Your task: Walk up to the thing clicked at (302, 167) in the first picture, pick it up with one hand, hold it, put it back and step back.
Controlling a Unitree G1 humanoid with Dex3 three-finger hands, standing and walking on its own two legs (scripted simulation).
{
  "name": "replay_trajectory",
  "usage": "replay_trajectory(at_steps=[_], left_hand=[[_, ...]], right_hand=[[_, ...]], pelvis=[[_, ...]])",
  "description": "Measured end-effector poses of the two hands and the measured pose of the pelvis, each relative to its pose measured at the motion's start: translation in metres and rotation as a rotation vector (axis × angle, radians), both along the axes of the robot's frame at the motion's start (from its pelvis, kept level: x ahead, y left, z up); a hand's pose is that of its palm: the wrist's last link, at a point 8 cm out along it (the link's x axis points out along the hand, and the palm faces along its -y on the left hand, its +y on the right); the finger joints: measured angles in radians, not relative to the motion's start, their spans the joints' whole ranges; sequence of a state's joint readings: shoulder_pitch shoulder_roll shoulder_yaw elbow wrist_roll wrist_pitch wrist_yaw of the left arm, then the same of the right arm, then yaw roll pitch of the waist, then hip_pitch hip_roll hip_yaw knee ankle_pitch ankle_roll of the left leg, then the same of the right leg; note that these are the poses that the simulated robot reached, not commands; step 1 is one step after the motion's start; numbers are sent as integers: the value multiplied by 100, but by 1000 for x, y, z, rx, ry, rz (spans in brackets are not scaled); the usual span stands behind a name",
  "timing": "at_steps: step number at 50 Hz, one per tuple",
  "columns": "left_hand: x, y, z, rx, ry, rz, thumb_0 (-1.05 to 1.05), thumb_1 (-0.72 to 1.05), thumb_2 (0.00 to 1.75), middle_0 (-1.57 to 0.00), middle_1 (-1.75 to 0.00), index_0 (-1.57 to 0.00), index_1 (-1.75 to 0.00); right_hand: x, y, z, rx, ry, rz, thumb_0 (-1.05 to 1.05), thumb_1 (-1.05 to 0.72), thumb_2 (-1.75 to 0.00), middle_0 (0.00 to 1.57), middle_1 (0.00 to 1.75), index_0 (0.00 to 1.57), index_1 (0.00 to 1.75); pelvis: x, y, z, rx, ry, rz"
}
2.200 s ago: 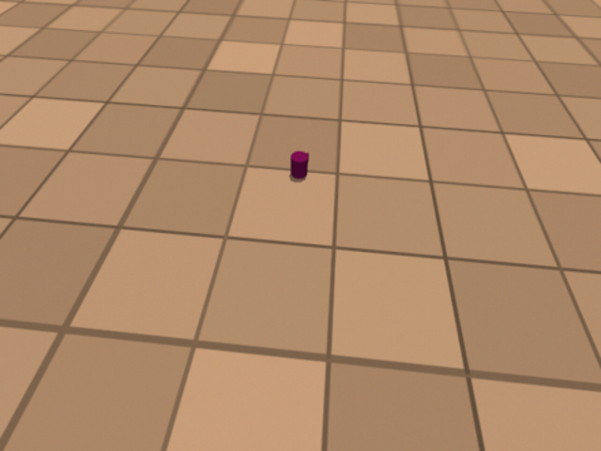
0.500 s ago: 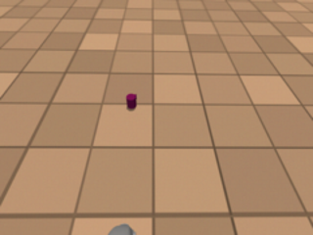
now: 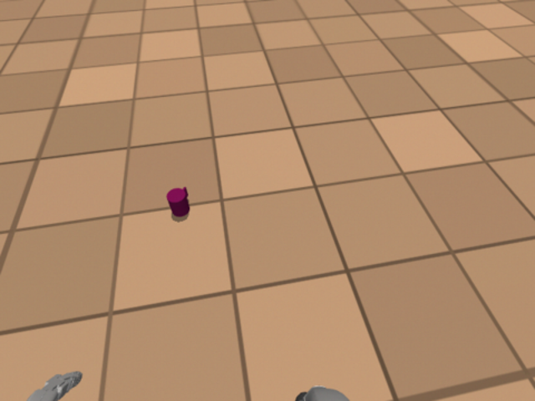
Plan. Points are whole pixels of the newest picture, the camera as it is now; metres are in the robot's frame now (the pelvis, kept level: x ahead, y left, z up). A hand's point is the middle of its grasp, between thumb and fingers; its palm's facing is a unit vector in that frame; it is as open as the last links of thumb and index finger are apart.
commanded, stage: walk up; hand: left
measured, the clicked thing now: (180, 199) +1.03 +0.36 -0.70
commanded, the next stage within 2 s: none
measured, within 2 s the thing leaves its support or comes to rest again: neither
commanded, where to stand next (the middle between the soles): +0.60 +0.05 m, yaw +1 degrees
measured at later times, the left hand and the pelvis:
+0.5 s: hand (76, 363) +0.22 +0.33 -0.15, palm faces -0.03 -0.93 -0.36, open 7.4 cm; pelvis +0.21 +0.04 +0.00, yaw +0 degrees
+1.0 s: hand (121, 233) +0.46 +0.29 -0.11, palm faces -0.01 -0.91 -0.42, open 7.4 cm; pelvis +0.39 +0.01 +0.01, yaw +1 degrees
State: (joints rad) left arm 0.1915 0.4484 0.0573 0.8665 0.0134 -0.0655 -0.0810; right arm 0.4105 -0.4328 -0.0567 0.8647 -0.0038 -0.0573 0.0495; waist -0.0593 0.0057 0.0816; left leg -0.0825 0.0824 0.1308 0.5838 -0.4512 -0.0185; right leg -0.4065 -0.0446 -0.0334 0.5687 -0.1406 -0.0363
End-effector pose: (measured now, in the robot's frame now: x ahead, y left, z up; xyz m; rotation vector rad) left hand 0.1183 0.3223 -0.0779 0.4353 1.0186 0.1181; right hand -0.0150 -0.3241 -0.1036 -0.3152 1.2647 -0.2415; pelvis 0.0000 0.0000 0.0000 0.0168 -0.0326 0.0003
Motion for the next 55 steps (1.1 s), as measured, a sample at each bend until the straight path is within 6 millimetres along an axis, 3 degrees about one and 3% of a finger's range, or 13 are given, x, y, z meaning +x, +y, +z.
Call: replay_trajectory(at_steps=[4,10,16,22,25,31,36,41,46,50,55], left_hand=[[34,-14,4,1,-64,26,0,90,89,-20,-30,-21,-30],[46,-18,13,-13,-14,69,0,90,89,-20,-30,-21,-30],[52,4,0,-21,61,124,0,90,89,-20,-30,-21,-30],[75,42,-33,-26,154,165,0,90,89,-20,-30,-21,-30],[100,49,-38,-29,190,156,1,90,89,-20,-30,-21,-30],[161,50,-28,-53,168,114,1,90,89,-20,-30,-21,-30],[212,44,-15,-45,152,90,0,90,89,-20,-30,-21,-30],[271,31,-5,-7,103,75,0,90,89,-20,-30,-21,-30],[317,15,0,20,17,87,0,90,89,-20,-30,-21,-30],[332,8,12,13,9,109,0,90,89,-20,-30,-21,-30],[341,16,11,11,48,123,0,90,89,-20,-30,-21,-30]], right_hand=[[50,-5,-13,16,6,16,1,-90,-90,21,30,21,30],[142,1,1,40,-95,77,1,-91,-90,21,30,20,30],[222,14,15,17,-128,140,0,-91,-90,21,30,20,30],[297,38,21,-45,-198,172,0,-90,-90,21,30,21,30],[316,49,28,-48,-231,145,0,-90,-90,21,30,21,30],[332,59,38,-40,-184,116,0,-90,-90,21,30,21,30],[342,52,31,-21,-128,86,0,-90,-90,21,30,21,30],[361,33,11,8,-74,54,0,-90,-90,21,30,21,30],[403,21,-10,26,-38,62,1,-90,-90,21,30,21,30],[449,24,-5,43,-68,95,1,-90,-90,21,30,20,30],[502,32,5,46,-109,135,1,-91,-90,21,30,20,30]], pelvis=[[33,-9,-2,-14,-18,1],[80,-6,12,-20,-13,-4],[130,8,12,-38,-4,6],[186,36,-6,-28,-9,9],[206,44,-3,-28,-14,4],[247,48,11,-15,-11,-5],[284,45,15,-12,-5,-3],[326,29,8,0,-2,-2],[362,14,0,-13,-11,5],[385,14,10,-10,-14,10],[414,20,13,-18,-10,15]])
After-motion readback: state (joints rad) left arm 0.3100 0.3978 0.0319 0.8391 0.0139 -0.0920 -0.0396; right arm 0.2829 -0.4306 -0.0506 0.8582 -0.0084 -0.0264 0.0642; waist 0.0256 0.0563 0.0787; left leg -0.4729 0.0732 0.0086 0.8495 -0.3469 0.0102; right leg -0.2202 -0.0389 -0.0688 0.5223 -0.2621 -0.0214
